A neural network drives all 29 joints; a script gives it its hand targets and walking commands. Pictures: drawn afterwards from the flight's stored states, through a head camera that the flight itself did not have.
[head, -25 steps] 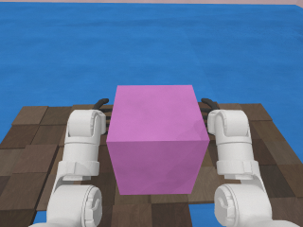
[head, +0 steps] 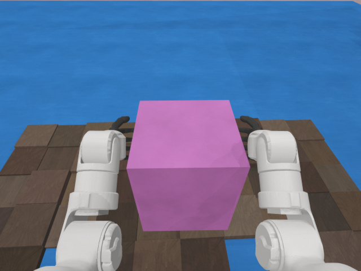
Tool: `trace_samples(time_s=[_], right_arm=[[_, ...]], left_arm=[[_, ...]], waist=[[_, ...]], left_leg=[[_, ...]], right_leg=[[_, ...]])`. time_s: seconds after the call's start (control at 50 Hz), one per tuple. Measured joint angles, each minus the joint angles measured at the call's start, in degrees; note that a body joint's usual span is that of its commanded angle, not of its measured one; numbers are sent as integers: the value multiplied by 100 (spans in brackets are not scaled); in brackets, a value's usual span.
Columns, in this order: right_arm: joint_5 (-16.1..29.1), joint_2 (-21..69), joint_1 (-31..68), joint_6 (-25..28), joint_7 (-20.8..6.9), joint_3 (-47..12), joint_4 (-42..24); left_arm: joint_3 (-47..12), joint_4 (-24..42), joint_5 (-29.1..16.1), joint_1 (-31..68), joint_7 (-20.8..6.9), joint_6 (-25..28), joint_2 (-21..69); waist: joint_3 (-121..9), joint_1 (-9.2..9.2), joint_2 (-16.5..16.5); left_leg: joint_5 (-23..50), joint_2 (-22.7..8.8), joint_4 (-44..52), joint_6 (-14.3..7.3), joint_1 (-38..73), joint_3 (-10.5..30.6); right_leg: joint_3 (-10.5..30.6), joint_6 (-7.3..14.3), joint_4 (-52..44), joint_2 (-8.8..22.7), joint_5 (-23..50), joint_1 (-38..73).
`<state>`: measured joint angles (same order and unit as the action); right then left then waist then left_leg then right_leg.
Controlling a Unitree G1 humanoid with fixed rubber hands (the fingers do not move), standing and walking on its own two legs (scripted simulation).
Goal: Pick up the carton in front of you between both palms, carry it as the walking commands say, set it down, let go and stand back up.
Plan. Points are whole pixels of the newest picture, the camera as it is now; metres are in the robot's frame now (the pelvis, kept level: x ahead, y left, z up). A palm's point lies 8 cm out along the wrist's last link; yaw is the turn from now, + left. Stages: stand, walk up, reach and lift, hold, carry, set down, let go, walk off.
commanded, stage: carry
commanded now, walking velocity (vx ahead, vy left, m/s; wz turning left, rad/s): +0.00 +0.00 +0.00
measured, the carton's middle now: (185, 167) +0.35 +0.00 +0.05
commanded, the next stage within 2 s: none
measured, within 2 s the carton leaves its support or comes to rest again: neither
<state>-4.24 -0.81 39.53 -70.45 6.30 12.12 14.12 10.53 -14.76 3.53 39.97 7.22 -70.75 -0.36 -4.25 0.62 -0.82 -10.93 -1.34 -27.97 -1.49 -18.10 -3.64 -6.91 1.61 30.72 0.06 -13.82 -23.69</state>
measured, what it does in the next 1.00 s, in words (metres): climbs: left foot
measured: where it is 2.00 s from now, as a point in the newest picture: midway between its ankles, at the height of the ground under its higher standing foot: (167, 180)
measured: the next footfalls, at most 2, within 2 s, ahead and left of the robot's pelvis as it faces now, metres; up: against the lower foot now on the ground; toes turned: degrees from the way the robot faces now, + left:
left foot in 0.80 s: +0.26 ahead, +0.14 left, +0.04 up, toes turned +5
right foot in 1.16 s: +0.40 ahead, -0.05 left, +0.03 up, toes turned -8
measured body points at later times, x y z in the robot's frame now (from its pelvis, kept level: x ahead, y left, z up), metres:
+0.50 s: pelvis +0.03 -0.02 +0.00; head +0.02 -0.03 +0.45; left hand +0.40 +0.14 +0.17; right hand +0.41 -0.16 +0.17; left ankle +0.04 +0.10 -0.69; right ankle +0.09 -0.10 -0.73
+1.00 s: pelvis +0.21 +0.04 +0.04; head +0.25 +0.05 +0.48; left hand +0.59 +0.18 +0.12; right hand +0.57 -0.12 +0.12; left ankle +0.22 +0.14 -0.70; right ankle +0.17 -0.06 -0.66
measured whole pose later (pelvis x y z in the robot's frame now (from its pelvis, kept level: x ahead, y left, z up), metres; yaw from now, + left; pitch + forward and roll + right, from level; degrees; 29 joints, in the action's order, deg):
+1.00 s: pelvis +0.21 +0.04 +0.04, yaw -2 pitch +6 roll +0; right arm -4.4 1.9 38.5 -69.7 7.8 11.4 10.1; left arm 13.9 -11.0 2.9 40.6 6.4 -71.7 -1.1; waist -1.0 -2.4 1.5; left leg -13.5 -0.4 -28.4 -2.8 -20.7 -7.3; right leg -2.6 1.2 49.0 0.7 -25.4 -26.4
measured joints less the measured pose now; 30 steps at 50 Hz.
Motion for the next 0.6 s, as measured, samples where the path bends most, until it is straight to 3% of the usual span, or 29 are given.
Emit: trace_samples(time_s=[0.24,0.36,0.46,0.52,0.6], right_arm=[[2,1,7,-20,5,-24,-26],[119,-26,182,-223,152,-166,-333],[293,-237,517,-463,193,-55,-425],[287,-271,769,-585,197,46,-261],[232,-268,1024,-709,199,149,-148]], left_arm=[[0,59,-11,-26,-3,-21,-9],[12,348,-174,135,53,-208,-164],[95,343,-146,553,106,-381,-112],[146,341,-136,648,120,-510,-104],[246,365,-127,778,129,-651,-105]], waist=[[-15,-16,4],[-53,-91,28],[-99,41,4],[-90,93,32],[-84,126,10]], left_leg=[[-21,-15,-2,14,-14,-23],[-487,-44,-171,-54,-38,-134],[-1709,-80,-1444,-33,-516,-55],[-1399,-34,-2508,-11,-1113,-2],[-744,-118,-2926,90,-1633,42]], right_leg=[[-9,27,31,11,-13,-31],[-12,141,436,69,-554,-123],[-73,384,342,10,-416,9],[-31,436,-49,9,-286,209],[21,423,-638,-8,-115,542]])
